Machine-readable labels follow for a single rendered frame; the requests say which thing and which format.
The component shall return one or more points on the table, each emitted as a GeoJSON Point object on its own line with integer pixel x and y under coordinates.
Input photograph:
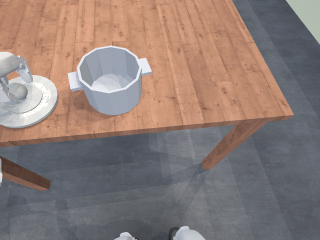
{"type": "Point", "coordinates": [207, 71]}

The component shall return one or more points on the right robot thigh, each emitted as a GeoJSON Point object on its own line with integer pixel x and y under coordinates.
{"type": "Point", "coordinates": [188, 234]}

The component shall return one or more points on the robot right foot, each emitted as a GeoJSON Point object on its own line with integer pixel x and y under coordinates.
{"type": "Point", "coordinates": [173, 232]}

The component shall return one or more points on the pot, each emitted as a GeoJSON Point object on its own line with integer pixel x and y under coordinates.
{"type": "Point", "coordinates": [111, 78]}

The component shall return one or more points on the knob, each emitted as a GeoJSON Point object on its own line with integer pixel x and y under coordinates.
{"type": "Point", "coordinates": [18, 89]}

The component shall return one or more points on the robot left hand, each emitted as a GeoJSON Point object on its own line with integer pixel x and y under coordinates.
{"type": "Point", "coordinates": [9, 63]}

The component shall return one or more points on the lid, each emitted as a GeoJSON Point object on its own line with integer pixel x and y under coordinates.
{"type": "Point", "coordinates": [42, 97]}

